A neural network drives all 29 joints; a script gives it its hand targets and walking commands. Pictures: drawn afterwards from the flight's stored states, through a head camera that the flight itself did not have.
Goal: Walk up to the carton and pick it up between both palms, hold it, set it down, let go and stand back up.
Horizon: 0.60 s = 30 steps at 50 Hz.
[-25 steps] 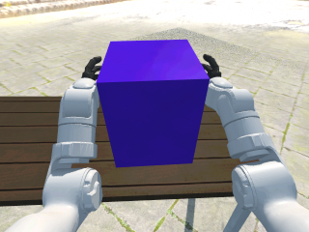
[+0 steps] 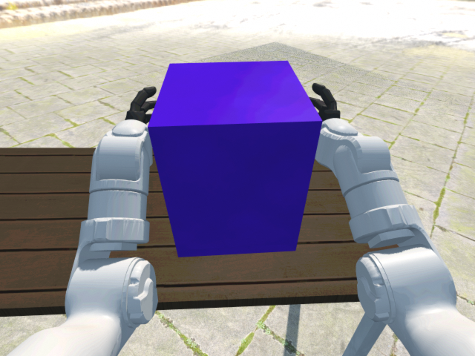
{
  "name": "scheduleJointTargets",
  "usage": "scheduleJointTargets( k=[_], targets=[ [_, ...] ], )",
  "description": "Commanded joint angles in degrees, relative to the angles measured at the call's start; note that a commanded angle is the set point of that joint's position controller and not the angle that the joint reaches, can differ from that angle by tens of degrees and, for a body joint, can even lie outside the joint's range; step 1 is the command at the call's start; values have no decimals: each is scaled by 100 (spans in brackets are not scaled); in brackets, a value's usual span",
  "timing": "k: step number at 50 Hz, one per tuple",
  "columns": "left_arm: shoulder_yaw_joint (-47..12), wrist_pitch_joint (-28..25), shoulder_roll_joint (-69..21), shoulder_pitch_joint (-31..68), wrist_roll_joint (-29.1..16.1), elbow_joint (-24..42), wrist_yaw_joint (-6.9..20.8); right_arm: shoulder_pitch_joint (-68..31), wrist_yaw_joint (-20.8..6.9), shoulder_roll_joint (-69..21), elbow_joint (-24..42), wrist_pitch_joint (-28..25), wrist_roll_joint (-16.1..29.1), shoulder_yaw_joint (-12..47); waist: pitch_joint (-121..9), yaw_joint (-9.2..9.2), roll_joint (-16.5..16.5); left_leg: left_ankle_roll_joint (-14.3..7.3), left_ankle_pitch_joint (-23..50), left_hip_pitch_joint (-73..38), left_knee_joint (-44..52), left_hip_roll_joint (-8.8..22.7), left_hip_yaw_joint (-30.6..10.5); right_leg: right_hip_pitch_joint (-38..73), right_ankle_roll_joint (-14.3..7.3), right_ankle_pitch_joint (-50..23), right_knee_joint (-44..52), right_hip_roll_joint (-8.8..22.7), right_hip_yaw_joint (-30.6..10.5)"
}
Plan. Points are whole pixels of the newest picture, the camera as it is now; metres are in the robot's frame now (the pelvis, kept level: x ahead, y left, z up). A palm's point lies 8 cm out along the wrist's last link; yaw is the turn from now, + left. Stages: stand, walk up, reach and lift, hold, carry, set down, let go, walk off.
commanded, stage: hold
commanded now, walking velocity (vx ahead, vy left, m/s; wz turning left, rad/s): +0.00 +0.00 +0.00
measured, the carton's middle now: (233, 158) +0.39 +0.02 +0.22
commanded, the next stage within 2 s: set down in 0.78 s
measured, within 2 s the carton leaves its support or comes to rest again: neither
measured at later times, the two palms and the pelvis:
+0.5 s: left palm (137, 132) +0.37 +0.17 +0.28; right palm (325, 130) +0.38 -0.12 +0.28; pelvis +0.00 +0.00 +0.00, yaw +0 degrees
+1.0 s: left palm (135, 126) +0.37 +0.17 +0.29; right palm (327, 124) +0.38 -0.12 +0.29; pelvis +0.00 +0.00 +0.00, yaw +0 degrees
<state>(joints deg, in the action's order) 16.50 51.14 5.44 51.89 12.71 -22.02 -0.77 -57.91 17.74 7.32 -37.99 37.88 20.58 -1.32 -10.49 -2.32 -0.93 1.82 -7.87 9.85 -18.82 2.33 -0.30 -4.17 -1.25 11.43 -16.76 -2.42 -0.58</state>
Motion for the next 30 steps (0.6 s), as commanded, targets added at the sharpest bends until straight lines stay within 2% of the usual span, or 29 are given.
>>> scheduleJointTargets(
  k=[1,2,3,4,5,6,7,8,9,10,11,12,14,15,16,17,18,19,20,21,22,23,24,25,26,27,28,29,30],
  targets=[
    [-2256,-486,-4024,4742,-1141,964,641,-5369,-563,-3723,1896,-284,1198,1733,-2151,-368,458,99,1280,-1504,-396,-467,-153,-107,641,-2165,73,-172,83],
    [-2077,-489,-3963,4674,-1054,747,641,-5512,-558,-3835,1892,-248,1254,1761,-1874,-283,343,51,1020,-1440,-344,-497,-102,-127,685,-1962,159,-148,12],
    [-2132,-510,-3997,4837,-1150,950,632,-5386,-556,-3797,1890,-213,1230,1800,-1948,-341,329,54,1089,-1500,-316,-478,-152,-136,682,-2141,93,-163,43],
    [-2088,-485,-3960,4605,-1102,664,667,-5347,-561,-3747,1832,-205,1174,1732,-1997,-396,374,71,912,-1459,-315,-493,-87,-110,700,-2048,122,-137,47],
    [-2318,-482,-4110,4432,-1164,1073,662,-5530,-537,-3838,2435,-319,1420,2045,-2345,-304,443,106,1684,-1614,-511,-511,-131,173,708,-2813,12,-187,46],
    [-2152,-483,-3834,4430,-1081,1105,681,-5059,-495,-3793,2058,-232,1354,1992,-2107,-420,359,66,1382,-1579,-477,-545,-121,117,752,-2736,62,-110,21],
    [-2180,-420,-3952,4420,-1045,950,708,-5350,-477,-3827,2199,-233,1347,1914,-1824,-330,301,60,1252,-1382,-408,-530,-173,108,742,-2524,25,-157,59],
    [-2491,-476,-4199,4558,-1254,1314,708,-5417,-482,-3811,2495,-263,1406,1990,-2103,-547,438,123,1490,-1476,-401,-517,-160,198,696,-2762,18,-200,80],
    [-2166,-428,-4065,4220,-1081,830,711,-5503,-462,-3787,2464,-260,1380,2004,-1984,-356,228,56,1311,-1506,-397,-529,-100,204,732,-2649,111,-157,28],
    [-2307,-427,-4214,4531,-1110,777,702,-5747,-483,-3712,2381,-302,1334,1852,-2004,-346,412,140,1240,-1483,-306,-490,-149,35,683,-2300,75,-231,148],
    [-2311,-464,-4114,4663,-1103,1138,669,-5180,-499,-3812,1887,-215,1285,1819,-1873,-447,551,164,1281,-1459,-383,-495,-206,20,667,-2364,61,-159,56],
    [-2241,-443,-4050,4623,-1062,995,663,-5447,-502,-3741,2223,-263,1305,1881,-1980,-387,552,136,1293,-1463,-405,-524,-127,-19,720,-2378,66,-171,68],
    [-2346,-483,-4054,4923,-1125,1171,652,-5245,-549,-3766,1799,-225,1218,1709,-2018,-437,642,145,1084,-1417,-371,-466,-213,-82,657,-2106,18,-171,112],
    [-2275,-485,-4048,4627,-1083,1325,632,-5167,-535,-3910,2078,-241,1427,2062,-2008,-307,407,70,1575,-1510,-451,-476,-195,17,676,-2435,-6,-226,93],
    [-2113,-445,-3926,4581,-1119,871,641,-5447,-535,-3813,2173,-235,1358,1894,-2158,-236,276,22,1301,-1464,-431,-520,-138,53,708,-2264,84,-185,61],
    [-2275,-439,-4067,4744,-1119,1057,612,-5492,-543,-3845,2273,-240,1389,1950,-1968,-301,487,64,1315,-1435,-411,-536,-152,-32,702,-2288,39,-201,100],
    [-2060,-435,-4005,4414,-1017,820,646,-5416,-515,-3768,2150,-246,1334,1861,-2160,-331,376,46,1299,-1472,-453,-523,-121,119,707,-2502,99,-133,27],
    [-1992,-481,-3843,4745,-1000,909,634,-5152,-540,-3791,1747,-191,1251,1785,-1866,-284,408,50,1186,-1395,-396,-523,-148,-148,694,-2064,158,-134,12],
    [-2071,-504,-3878,4793,-1113,842,656,-5552,-534,-3819,2043,-238,1209,1803,-2063,-331,372,10,928,-1395,-396,-521,-95,-73,686,-1925,169,-93,4],
    [-2243,-524,-4035,4762,-1233,1103,629,-5265,-551,-3918,2015,-223,1290,1897,-1997,-332,435,74,1311,-1460,-358,-506,-147,-33,634,-2274,58,-183,20],
    [-2253,-484,-4039,4675,-1191,974,648,-5556,-540,-3731,2193,-287,1296,1804,-2156,-377,374,69,1336,-1544,-402,-461,-137,-24,668,-2310,89,-183,65],
    [-2014,-421,-3968,4375,-967,605,640,-5238,-525,-3747,1916,-226,1248,1859,-1753,-276,318,46,1172,-1419,-374,-526,-115,-20,689,-2304,141,-139,25],
    [-2034,-419,-3950,4342,-1019,764,679,-5284,-514,-3817,2003,-237,1250,1874,-1839,-309,245,8,1148,-1505,-412,-517,-116,-32,722,-2346,141,-125,43],
    [-1974,-380,-3842,4409,-832,713,689,-5121,-521,-3658,1658,-192,1254,1756,-1651,-345,506,84,970,-1462,-335,-509,-129,-84,694,-1906,159,-141,78],
    [-2062,-404,-3916,4559,-1019,870,691,-5470,-525,-3928,1960,-240,1359,1910,-1896,-153,264,12,1355,-1528,-466,-490,-149,-10,688,-2263,100,-154,56],
    [-2198,-437,-3999,4755,-1149,988,683,-5408,-506,-3784,2052,-227,1236,1764,-2040,-423,352,86,1166,-1508,-409,-492,-154,37,721,-2423,36,-156,90],
    [-2268,-475,-4052,4675,-1116,1112,645,-5441,-506,-3794,2147,-255,1271,1803,-2165,-420,425,88,1204,-1489,-409,-483,-160,8,695,-2295,63,-190,103],
    [-2120,-470,-4047,4506,-1098,873,644,-5628,-530,-3842,2364,-283,1316,1968,-2158,-199,275,32,1289,-1418,-434,-512,-147,73,705,-2391,43,-174,81],
    [-2297,-468,-4043,4606,-1119,1100,625,-5508,-524,-3867,2367,-249,1403,2037,-2221,-345,419,96,1584,-1563,-466,-504,-156,156,679,-2476,25,-219,109]
  ],
)
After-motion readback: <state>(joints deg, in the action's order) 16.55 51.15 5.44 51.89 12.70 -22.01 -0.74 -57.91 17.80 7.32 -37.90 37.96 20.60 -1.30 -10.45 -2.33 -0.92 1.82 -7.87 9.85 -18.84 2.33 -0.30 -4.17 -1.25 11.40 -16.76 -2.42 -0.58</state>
